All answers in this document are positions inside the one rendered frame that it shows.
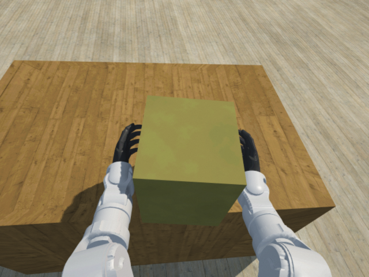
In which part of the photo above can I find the robot left hand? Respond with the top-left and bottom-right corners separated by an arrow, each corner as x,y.
112,123 -> 142,163

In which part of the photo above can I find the robot left upper arm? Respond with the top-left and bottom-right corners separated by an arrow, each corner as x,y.
62,242 -> 134,277

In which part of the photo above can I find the carton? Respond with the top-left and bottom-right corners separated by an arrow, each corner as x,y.
133,95 -> 247,226

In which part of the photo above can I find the right robot forearm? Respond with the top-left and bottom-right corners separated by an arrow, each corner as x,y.
238,171 -> 312,260

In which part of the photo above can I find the robot right upper arm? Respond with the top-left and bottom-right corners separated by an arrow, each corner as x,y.
258,242 -> 332,277

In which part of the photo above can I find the robot right hand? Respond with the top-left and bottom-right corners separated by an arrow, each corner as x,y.
238,130 -> 260,172

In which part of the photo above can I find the left robot forearm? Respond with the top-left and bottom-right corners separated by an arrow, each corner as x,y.
62,162 -> 134,275

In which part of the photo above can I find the pedestal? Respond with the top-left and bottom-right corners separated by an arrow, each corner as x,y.
0,60 -> 336,275

